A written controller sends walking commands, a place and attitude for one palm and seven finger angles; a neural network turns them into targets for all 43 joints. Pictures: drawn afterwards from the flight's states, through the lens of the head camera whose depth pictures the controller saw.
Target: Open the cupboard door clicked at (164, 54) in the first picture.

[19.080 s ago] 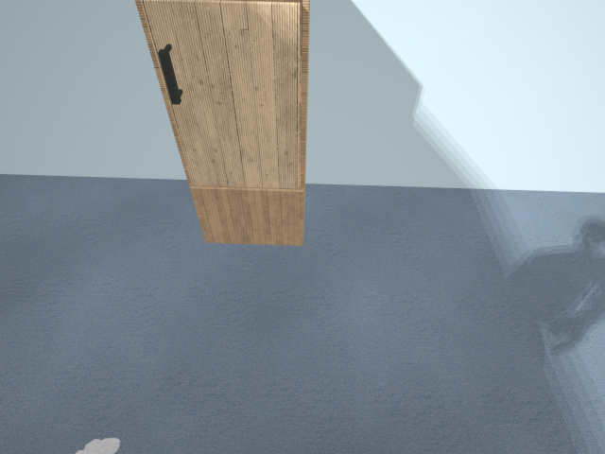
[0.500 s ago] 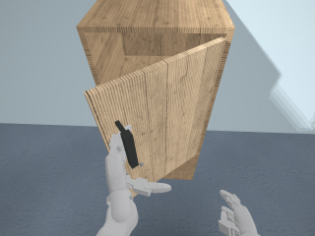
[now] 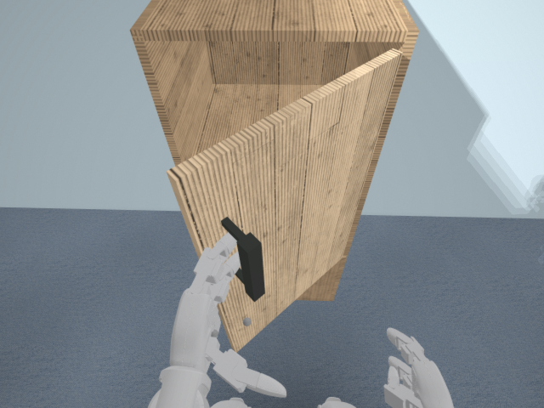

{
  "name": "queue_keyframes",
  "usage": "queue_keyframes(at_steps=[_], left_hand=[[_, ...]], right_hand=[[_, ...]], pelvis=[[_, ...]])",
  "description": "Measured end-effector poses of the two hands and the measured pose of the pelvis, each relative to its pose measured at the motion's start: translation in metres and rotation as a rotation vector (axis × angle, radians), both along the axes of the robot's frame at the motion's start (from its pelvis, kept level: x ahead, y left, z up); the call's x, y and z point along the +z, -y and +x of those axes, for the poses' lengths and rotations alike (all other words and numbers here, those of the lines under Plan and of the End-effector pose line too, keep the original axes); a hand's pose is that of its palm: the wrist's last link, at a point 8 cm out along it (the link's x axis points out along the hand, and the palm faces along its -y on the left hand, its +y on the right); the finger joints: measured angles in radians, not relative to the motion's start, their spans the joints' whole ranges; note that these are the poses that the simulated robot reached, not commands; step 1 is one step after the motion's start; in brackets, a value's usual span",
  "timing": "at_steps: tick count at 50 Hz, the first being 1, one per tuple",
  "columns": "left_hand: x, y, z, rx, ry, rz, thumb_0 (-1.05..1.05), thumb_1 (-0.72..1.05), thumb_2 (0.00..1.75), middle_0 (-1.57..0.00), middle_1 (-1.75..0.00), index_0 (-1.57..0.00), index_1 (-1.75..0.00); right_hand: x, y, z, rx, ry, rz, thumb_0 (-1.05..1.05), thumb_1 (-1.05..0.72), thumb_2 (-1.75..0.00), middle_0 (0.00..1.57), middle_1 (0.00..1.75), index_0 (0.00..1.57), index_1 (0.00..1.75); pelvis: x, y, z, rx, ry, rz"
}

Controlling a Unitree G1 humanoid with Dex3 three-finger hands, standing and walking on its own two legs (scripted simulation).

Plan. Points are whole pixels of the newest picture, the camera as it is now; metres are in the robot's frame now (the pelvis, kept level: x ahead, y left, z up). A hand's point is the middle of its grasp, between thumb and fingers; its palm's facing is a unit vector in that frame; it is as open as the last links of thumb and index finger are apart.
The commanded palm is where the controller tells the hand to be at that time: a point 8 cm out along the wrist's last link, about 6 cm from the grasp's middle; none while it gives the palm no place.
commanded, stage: slide the hand sideways off the handle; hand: left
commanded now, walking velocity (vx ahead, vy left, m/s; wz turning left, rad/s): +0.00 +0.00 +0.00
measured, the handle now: (243, 260) +0.30 +0.06 +0.07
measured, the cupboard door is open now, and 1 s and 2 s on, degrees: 44 43 43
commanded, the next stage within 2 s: draw the hand back to the body in 0.68 s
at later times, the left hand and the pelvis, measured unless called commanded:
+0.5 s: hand (197, 353) +0.18 +0.10 +0.07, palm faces +0.04 -1.00 -0.02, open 16.1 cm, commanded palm +0.14 +0.16 +0.08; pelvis +0.01 -0.01 -0.01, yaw +1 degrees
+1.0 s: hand (152, 358) +0.17 +0.14 +0.10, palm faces +0.01 -1.00 -0.05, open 16.3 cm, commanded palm +0.13 +0.20 +0.11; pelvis +0.00 +0.00 -0.01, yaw +1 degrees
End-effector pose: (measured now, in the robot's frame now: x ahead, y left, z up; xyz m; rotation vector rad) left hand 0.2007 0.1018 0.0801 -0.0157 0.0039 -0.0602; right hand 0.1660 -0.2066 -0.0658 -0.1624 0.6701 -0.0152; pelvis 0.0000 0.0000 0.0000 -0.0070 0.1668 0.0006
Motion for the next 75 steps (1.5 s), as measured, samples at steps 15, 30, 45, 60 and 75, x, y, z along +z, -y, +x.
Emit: queue_keyframes(at_steps=[15, 30, 45, 60, 75], left_hand=[[-0.002, -0.025, -0.024, 0.036, -0.022, 0.019, -0.01, -0.5, 0.3, -0.2, -0.32, -0.2, -0.33], [-0.003, -0.062, -0.051, 0.09, -0.045, 0.041, -0.01, -0.5, 0.3, -0.16, -0.31, -0.17, -0.31], [0.003, -0.082, -0.057, 0.051, -0.005, 0.042, -0.01, -0.5, 0.3, -0.15, -0.3, -0.15, -0.3], [0.045, -0.114, -0.054, 0.074, 0.007, 0.074, -0.01, -0.5, 0.3, -0.15, -0.3, -0.15, -0.3], [0.088, -0.157, -0.054, 0.317, -0.035, 0.356, -0.01, -0.22, 0.42, -0.17, -0.3, -0.16, -0.3]], right_hand=[[0.003, 0.007, 0.019, 0.018, 0.048, -0.021, 0.01, -0.91, -0.9, 0.2, 0.3, 0.2, 0.3], [-0.004, 0.024, 0.019, -0.029, 0.037, -0.043, 0.01, -0.91, -0.9, 0.2, 0.3, 0.2, 0.3], [0.0, 0.013, 0.02, -0.048, 0.085, -0.042, 0.01, -0.91, -0.9, 0.2, 0.3, 0.2, 0.3], [0.027, -0.006, 0.019, -0.047, 0.125, -0.027, 0.01, -0.9, -0.9, 0.2, 0.3, 0.2, 0.3], [0.047, -0.019, 0.028, -0.027, 0.109, -0.053, 0.01, -0.9, -0.9, 0.2, 0.3, 0.2, 0.3]], pelvis=[[-0.006, 0.006, 0.005, 0.008, -0.021, -0.004], [-0.011, 0.014, 0.006, 0.017, -0.04, -0.009], [-0.015, 0.004, -0.002, 0.02, -0.025, -0.027], [0.009, -0.01, 0.007, 0.018, 0.045, -0.035], [0.038, -0.018, 0.017, 0.018, 0.132, -0.027]])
